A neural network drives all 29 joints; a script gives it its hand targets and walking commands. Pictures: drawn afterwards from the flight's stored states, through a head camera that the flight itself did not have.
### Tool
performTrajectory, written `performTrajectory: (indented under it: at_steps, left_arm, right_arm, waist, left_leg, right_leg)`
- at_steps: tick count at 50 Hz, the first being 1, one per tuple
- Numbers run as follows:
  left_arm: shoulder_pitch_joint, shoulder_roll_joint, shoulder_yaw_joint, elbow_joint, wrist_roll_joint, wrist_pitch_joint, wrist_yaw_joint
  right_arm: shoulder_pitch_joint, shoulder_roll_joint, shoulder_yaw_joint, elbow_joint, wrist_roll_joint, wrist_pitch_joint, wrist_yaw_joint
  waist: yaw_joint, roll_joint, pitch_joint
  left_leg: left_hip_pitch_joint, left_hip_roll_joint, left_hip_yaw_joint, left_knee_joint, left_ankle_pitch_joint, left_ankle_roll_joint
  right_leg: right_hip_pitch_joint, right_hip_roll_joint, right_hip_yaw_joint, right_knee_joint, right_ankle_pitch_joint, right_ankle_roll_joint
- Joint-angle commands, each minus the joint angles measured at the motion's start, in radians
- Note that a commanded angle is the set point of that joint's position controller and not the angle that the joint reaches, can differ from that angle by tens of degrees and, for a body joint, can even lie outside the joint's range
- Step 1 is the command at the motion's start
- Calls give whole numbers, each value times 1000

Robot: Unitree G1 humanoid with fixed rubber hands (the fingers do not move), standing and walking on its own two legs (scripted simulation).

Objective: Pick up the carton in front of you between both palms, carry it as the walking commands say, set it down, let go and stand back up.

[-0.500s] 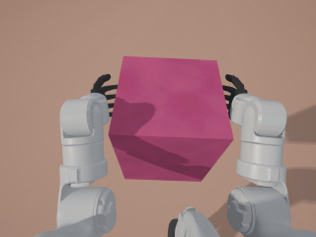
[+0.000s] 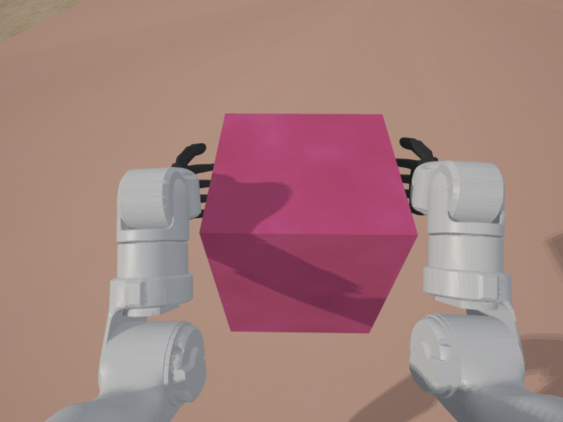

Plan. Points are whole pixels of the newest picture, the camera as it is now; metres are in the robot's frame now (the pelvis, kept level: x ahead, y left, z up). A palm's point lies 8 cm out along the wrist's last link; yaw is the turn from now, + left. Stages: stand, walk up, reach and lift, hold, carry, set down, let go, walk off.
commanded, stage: carry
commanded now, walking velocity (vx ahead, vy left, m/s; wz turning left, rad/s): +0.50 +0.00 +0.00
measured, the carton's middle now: (301, 230) +0.37 +0.00 +0.11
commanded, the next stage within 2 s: none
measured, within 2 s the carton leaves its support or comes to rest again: neither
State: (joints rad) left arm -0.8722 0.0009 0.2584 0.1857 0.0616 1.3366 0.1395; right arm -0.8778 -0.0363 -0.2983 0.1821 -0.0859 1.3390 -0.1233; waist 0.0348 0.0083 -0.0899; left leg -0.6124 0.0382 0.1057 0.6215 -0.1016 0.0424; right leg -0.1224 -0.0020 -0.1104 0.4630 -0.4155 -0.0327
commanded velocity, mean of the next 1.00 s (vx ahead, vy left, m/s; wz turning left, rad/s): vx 0.50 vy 0.00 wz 0.00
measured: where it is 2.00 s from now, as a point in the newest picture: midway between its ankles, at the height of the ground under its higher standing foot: (294, 260)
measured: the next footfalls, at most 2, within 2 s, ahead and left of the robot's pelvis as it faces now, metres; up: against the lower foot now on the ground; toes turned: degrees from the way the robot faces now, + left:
left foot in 0.04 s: +0.20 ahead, +0.10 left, +0.00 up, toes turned +7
right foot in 0.54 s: +0.46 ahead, -0.11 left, +0.00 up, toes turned -10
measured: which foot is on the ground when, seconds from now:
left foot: up 0.00-0.02, down 0.04-0.56, up 0.58-0.96, down 0.98-1.00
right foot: down 0.00-0.04, up 0.06-0.52, down 0.54-1.00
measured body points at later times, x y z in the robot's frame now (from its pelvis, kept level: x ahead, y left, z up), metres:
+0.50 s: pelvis +0.29 +0.00 +0.01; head +0.31 +0.01 +0.46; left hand +0.64 +0.15 +0.10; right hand +0.63 -0.15 +0.11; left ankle +0.16 +0.09 -0.73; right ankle +0.41 -0.11 -0.72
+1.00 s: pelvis +0.62 +0.02 -0.01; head +0.57 +0.02 +0.43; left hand +0.89 +0.17 +0.09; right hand +0.89 -0.14 +0.10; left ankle +0.75 +0.11 -0.73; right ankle +0.43 -0.10 -0.73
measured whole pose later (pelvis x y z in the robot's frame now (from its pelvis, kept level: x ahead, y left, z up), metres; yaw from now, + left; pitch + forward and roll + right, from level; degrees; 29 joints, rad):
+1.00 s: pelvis +0.62 +0.02 -0.01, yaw -1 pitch +2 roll +1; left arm -0.17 -0.13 0.10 -0.34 0.11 1.26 0.09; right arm -0.18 0.14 -0.12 -0.33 -0.12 1.24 -0.08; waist 0.01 -0.03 -0.18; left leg -0.48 0.06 0.22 0.50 -0.06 0.05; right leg 0.07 -0.08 -0.15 0.43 -0.50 0.04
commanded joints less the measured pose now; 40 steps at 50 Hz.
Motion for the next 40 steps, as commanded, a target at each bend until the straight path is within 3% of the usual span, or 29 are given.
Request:
performTrajectory:
  at_steps: [1, 2, 3, 4, 5, 7, 8, 10, 12, 16, 23, 25, 26, 27, 28, 29, 30, 31, 32, 33, 34, 36, 40]
  left_arm:
    - [-718, -1035, -522, -30, -414, -21, -253]
    - [-702, -1027, -511, -15, -400, -23, -247]
    - [-688, -1012, -501, 3, -389, -23, -244]
    - [-692, -1046, -488, 16, -382, -23, -239]
    - [-712, -1041, -491, 11, -374, -27, -234]
    - [-710, -1100, -499, -12, -382, -44, -231]
    - [-711, -1125, -510, -32, -388, -54, -229]
    - [-697, -1162, -539, -78, -399, -72, -221]
    - [-662, -1176, -572, -116, -404, -88, -210]
    - [-529, -1184, -637, -159, -387, -109, -201]
    - [-316, -1189, -752, -286, -388, -128, -243]
    - [-224, -1179, -772, -313, -377, -126, -259]
    - [-167, -1172, -776, -315, -368, -127, -268]
    - [-90, -1159, -773, -316, -357, -128, -276]
    - [-56, -1118, -763, -313, -321, -138, -278]
    - [-2, -1124, -769, -319, -315, -144, -282]
    - [0, -1127, -781, -374, -318, -148, -284]
    - [34, -1138, -798, -418, -322, -151, -287]
    - [14, -1146, -822, -475, -330, -160, -290]
    - [26, -1153, -838, -505, -337, -164, -294]
    - [64, -1166, -844, -522, -347, -166, -300]
    - [165, -1143, -846, -549, -352, -166, -311]
    - [243, -1050, -844, -597, -362, -139, -318]
  right_arm:
    - [-693, 1102, 562, 41, 432, -15, 224]
    - [-666, 1100, 547, 67, 438, -19, 230]
    - [-640, 1101, 528, 89, 441, -22, 235]
    - [-683, 1082, 515, 89, 434, -33, 237]
    - [-665, 1121, 515, 91, 446, -40, 241]
    - [-715, 1178, 529, 3, 472, -61, 252]
    - [-759, 1205, 553, -50, 491, -72, 254]
    - [-780, 1232, 590, -125, 510, -88, 250]
    - [-743, 1234, 614, -168, 509, -98, 245]
    - [-573, 1220, 654, -186, 471, -110, 248]
    - [-255, 1173, 724, -270, 378, -129, 260]
    - [-151, 1158, 751, -298, 357, -130, 264]
    - [-105, 1151, 769, -312, 356, -129, 268]
    - [-86, 1138, 789, -331, 360, -128, 274]
    - [-82, 1177, 819, -353, 377, -121, 284]
    - [-60, 1167, 835, -370, 383, -122, 293]
    - [-50, 1192, 854, -380, 396, -131, 299]
    - [-14, 1196, 871, -415, 394, -140, 298]
    - [-3, 1201, 884, -434, 395, -150, 300]
    - [27, 1199, 897, -455, 394, -159, 297]
    - [57, 1187, 908, -489, 391, -163, 291]
    - [144, 1164, 926, -547, 376, -168, 281]
    - [248, 1113, 922, -584, 364, -146, 271]
  waist:
    - [-49, -140, -333]
    - [-81, -73, -402]
    - [-91, 69, -460]
    - [-70, 326, -487]
    - [-74, 264, -458]
    - [-69, 82, -412]
    - [-68, 49, -395]
    - [-63, 80, -417]
    - [-63, 95, -434]
    - [-58, 110, -416]
    - [-66, 152, -331]
    - [-54, 150, -360]
    - [-43, 123, -405]
    - [-14, 40, -470]
    - [-4, -209, -545]
    - [-7, -289, -482]
    - [-5, -223, -441]
    - [-8, -122, -416]
    - [-15, -73, -371]
    - [-19, -78, -351]
    - [-18, -107, -342]
    - [-19, -141, -322]
    - [-17, -154, -231]
  left_leg:
    - [335, -87, 112, -195, 83, 20]
    - [558, -18, 42, -176, 57, 28]
    - [722, 208, -282, -136, 83, 59]
    - [923, 366, -661, -245, 60, 194]
    - [898, 359, -676, -277, -22, 206]
    - [792, 303, -501, -275, 54, 163]
    - [735, 287, -429, -292, 83, 143]
    - [715, 264, -344, -318, 94, 127]
    - [748, 254, -284, -335, 124, 137]
    - [834, 224, -173, -340, 306, 127]
    - [902, 163, -18, -273, 591, 66]
    - [824, 143, 39, -129, 671, 26]
    - [688, 130, 61, -13, 590, -9]
    - [479, 118, 43, 161, 280, -32]
    - [130, 12, 14, 408, -63, -61]
    - [-100, -53, -34, 549, -409, -55]
    - [-161, -3, -84, 620, -412, -37]
    - [-158, 36, -108, 584, -355, -29]
    - [-130, 67, -109, 505, -294, -34]
    - [-78, 80, -100, 424, -260, -44]
    - [-39, 70, -70, 379, -230, -53]
    - [-19, 63, -32, 284, -186, -68]
    - [3, 54, 32, 53, -39, -77]
  right_leg:
    - [125, -153, 1, 150, 865, -42]
    - [-2, -130, -14, 303, 694, -7]
    - [-182, -79, 6, 512, 363, 21]
    - [-512, 62, 54, 730, -81, 42]
    - [-596, 26, 128, 822, -96, 12]
    - [-610, -33, 134, 799, 13, -7]
    - [-589, -62, 134, 741, 60, -3]
    - [-549, -71, 111, 671, 96, 14]
    - [-564, -71, 88, 591, 115, 33]
    - [-590, -74, 33, 367, 184, 53]
    - [-439, -3, -79, -20, 390, 43]
    - [-204, 32, -133, -138, 439, 22]
    - [17, 3, -111, -138, 431, -1]
    - [254, -161, 81, -80, 428, -37]
    - [544, -383, 455, -56, 438, -189]
    - [567, -418, 579, -127, 499, -246]
    - [525, -406, 492, -124, 549, -228]
    - [463, -384, 413, -132, 582, -188]
    - [379, -361, 338, -163, 559, -142]
    - [302, -337, 271, -201, 492, -108]
    - [261, -316, 220, -225, 471, -98]
    - [224, -291, 154, -257, 450, -104]
    - [178, -245, 62, -280, 476, -95]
